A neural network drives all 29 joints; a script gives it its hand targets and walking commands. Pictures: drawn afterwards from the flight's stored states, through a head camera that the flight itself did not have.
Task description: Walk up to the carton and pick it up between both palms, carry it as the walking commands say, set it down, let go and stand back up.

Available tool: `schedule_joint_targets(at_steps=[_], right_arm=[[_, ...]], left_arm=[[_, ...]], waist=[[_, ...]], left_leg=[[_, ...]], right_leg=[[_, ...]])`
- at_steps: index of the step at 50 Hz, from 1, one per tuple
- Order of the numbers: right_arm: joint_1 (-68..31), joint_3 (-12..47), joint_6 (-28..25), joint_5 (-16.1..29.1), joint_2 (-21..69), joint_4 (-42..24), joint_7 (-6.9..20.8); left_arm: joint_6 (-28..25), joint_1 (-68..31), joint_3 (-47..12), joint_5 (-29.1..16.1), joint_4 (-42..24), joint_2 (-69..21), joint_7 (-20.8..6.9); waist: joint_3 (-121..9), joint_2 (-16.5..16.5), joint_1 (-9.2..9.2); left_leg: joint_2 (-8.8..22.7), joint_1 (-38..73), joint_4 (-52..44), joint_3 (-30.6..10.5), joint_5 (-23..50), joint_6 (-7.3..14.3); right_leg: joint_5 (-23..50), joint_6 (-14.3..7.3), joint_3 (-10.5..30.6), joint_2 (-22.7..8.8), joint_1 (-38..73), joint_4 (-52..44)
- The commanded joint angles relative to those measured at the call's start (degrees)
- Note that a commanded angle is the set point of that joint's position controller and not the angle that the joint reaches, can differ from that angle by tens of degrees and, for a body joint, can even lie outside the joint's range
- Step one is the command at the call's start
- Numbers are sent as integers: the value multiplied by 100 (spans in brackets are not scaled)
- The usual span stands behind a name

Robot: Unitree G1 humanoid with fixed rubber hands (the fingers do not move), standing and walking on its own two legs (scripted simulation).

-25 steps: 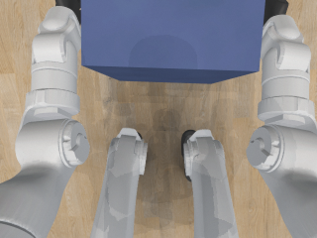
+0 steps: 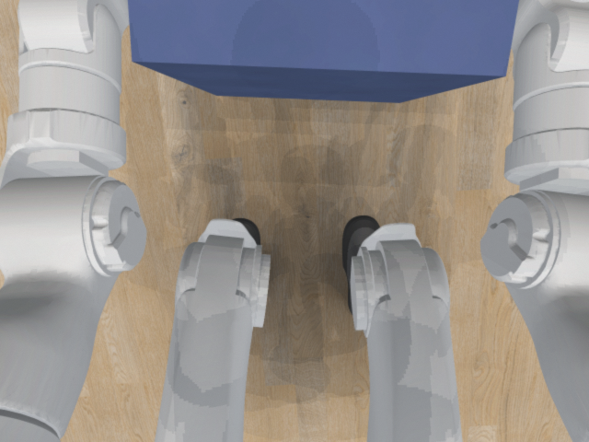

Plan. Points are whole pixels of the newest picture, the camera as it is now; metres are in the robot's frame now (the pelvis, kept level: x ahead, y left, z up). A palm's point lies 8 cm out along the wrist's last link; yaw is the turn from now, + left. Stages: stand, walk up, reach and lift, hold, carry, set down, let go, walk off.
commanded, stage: set down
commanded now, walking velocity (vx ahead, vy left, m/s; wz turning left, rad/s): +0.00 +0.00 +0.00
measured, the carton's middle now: out of the picture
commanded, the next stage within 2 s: none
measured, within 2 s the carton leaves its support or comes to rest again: rests again in 0.50 s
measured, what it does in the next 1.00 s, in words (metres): stands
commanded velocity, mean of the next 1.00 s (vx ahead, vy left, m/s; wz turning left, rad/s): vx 0.00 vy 0.00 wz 0.00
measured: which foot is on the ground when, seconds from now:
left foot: down 0.00-1.00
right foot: down 0.00-1.00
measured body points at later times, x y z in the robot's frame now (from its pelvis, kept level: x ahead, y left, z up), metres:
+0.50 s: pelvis +0.00 +0.00 -0.02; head +0.38 +0.00 +0.22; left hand +0.58 +0.18 -0.18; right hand +0.57 -0.20 -0.18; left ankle +0.10 +0.12 -0.38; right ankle +0.11 -0.12 -0.38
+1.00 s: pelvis -0.01 +0.00 -0.03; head +0.37 +0.00 +0.20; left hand +0.58 +0.18 -0.19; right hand +0.57 -0.20 -0.19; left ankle +0.10 +0.12 -0.38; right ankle +0.10 -0.12 -0.38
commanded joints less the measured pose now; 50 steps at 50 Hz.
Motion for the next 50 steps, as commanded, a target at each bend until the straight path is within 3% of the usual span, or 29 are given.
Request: schedule_joint_targets(at_steps=[1, 9, 36, 50], right_arm=[[-3998, 2358, -232, 874, 5045, -1037, 1291], [-4048, 2519, -319, 1095, 5036, -1139, 1255], [-4099, 2157, -421, 947, 4803, -490, 1334], [-3806, 1845, -305, 648, 4631, 16, 1515]], left_arm=[[-312, -3963, -2311, -868, -1172, -5056, -1160], [-412, -4036, -2530, -1098, -1255, -5095, -1037], [-465, -3935, -1978, -768, -361, -4829, -1248], [-333, -3707, -1603, -417, 125, -4693, -1421]], waist=[[-8093, 31, -59], [-8144, 74, -116], [-6069, -39, -79], [-4619, 23, -75]], left_leg=[[68, 3769, -664, 722, 2533, 176], [49, 3962, -443, 650, 2881, 181], [115, 2975, -238, 592, 1765, 322], [148, 2661, -248, 511, 1029, 380]], right_leg=[[2710, -251, -779, 8, 4518, -373], [3029, -289, -756, 23, 4517, -142], [2070, -364, -606, -41, 3979, 0], [1113, -398, -584, -108, 3235, -40]])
